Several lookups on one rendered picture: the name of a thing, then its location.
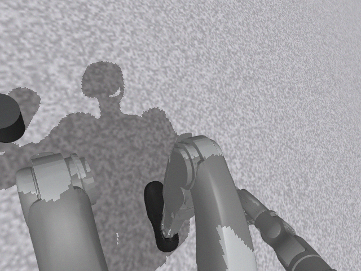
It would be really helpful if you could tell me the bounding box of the right robot hand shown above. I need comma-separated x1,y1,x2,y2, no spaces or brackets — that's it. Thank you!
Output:
236,187,269,227

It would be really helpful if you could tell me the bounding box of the right robot arm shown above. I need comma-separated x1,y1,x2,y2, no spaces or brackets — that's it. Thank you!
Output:
254,210,337,271

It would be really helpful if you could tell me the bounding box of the can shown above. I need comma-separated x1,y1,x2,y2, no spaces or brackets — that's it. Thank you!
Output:
0,93,25,143

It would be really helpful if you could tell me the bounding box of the right robot foot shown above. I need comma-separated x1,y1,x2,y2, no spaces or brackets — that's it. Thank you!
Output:
144,181,179,252

